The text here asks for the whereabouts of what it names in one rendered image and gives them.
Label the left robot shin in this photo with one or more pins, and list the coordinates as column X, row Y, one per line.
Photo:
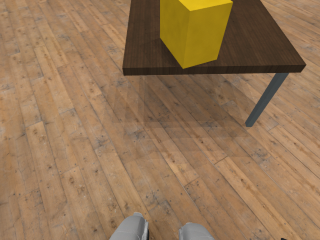
column 138, row 214

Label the robot left thigh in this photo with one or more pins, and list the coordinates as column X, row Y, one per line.
column 132, row 228

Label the table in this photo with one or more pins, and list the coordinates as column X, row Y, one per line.
column 252, row 43

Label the carton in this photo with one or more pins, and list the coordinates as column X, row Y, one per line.
column 193, row 30

